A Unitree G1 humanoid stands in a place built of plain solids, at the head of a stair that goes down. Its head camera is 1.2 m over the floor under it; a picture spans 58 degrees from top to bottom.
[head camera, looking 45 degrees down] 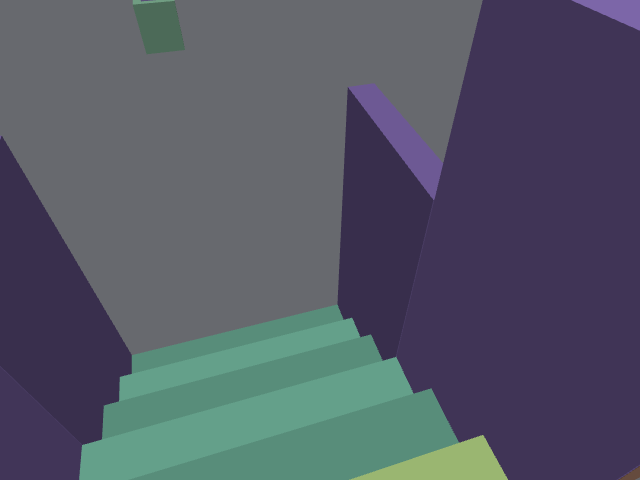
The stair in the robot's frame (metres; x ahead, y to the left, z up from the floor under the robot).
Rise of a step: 0.18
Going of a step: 0.23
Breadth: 1.20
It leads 17 degrees to the left of straight ahead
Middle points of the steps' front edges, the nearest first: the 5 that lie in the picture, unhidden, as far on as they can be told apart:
0.51 0.19 -0.18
0.73 0.26 -0.37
0.95 0.33 -0.55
1.18 0.39 -0.73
1.40 0.46 -0.92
